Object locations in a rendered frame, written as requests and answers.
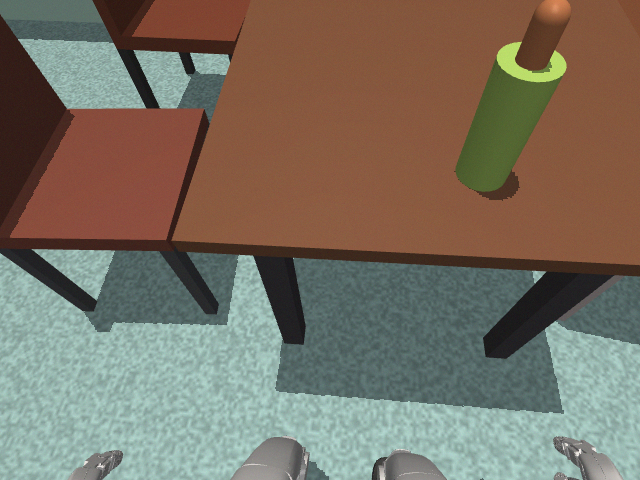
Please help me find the left robot hand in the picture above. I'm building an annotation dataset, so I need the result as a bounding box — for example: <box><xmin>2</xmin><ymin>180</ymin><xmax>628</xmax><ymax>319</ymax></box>
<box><xmin>68</xmin><ymin>450</ymin><xmax>123</xmax><ymax>480</ymax></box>

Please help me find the right robot hand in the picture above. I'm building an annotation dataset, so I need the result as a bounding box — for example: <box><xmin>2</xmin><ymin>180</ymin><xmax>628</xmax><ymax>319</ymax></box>
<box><xmin>553</xmin><ymin>436</ymin><xmax>624</xmax><ymax>480</ymax></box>

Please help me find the table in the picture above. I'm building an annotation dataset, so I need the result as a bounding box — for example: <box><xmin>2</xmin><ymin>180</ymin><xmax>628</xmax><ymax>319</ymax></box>
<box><xmin>171</xmin><ymin>0</ymin><xmax>640</xmax><ymax>359</ymax></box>

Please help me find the right robot foot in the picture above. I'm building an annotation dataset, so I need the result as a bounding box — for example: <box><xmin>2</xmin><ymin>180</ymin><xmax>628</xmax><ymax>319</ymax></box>
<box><xmin>372</xmin><ymin>457</ymin><xmax>388</xmax><ymax>480</ymax></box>

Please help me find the bottle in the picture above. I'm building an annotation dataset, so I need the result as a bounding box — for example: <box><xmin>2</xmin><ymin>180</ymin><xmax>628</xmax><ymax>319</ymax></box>
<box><xmin>455</xmin><ymin>0</ymin><xmax>571</xmax><ymax>192</ymax></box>

